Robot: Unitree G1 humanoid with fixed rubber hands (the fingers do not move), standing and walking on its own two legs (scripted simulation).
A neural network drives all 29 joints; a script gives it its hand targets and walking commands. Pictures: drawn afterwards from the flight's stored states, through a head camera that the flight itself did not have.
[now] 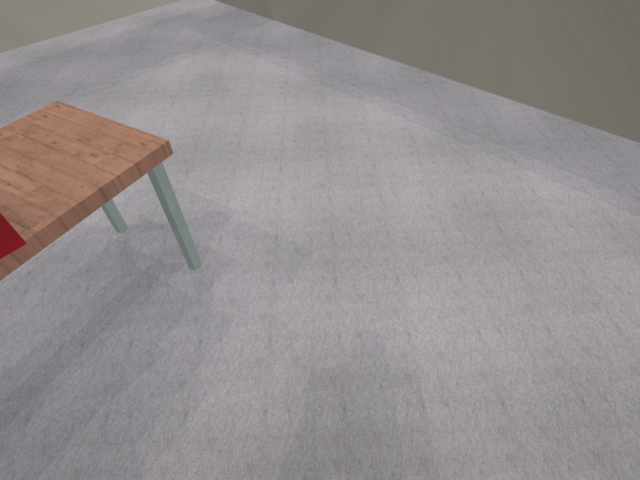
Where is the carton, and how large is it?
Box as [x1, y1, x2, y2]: [0, 213, 26, 258]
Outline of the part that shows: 0,213 0,258 26,243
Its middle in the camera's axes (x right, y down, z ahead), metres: -0.83 -0.06 +0.80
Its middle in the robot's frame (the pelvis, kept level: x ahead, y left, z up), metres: +0.65 +0.85 -0.06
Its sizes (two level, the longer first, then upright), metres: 0.210 0.200 0.250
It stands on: a table, 0.59 m high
